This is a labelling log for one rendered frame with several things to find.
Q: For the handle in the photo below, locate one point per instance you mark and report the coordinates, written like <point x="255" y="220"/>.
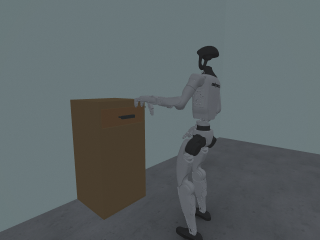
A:
<point x="127" y="116"/>

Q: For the drawer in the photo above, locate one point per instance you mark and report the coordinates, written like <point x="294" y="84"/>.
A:
<point x="110" y="117"/>

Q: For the right robot upper arm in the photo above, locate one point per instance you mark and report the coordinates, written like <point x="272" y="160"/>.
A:
<point x="219" y="101"/>

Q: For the robot left forearm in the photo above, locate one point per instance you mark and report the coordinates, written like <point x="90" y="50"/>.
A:
<point x="168" y="102"/>

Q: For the robot torso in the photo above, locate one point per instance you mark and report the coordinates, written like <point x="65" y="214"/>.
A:
<point x="204" y="107"/>

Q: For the robot right hand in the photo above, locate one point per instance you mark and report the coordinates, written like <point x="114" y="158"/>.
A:
<point x="189" y="133"/>

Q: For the humanoid robot head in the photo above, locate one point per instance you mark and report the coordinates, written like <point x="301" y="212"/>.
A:
<point x="207" y="53"/>

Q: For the cabinet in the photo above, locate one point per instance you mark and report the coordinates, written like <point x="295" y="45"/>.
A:
<point x="110" y="163"/>

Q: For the left robot upper arm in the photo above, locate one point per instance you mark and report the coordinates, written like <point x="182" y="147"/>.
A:
<point x="195" y="80"/>

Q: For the robot left hand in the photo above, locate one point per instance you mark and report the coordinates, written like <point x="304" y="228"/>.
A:
<point x="142" y="99"/>

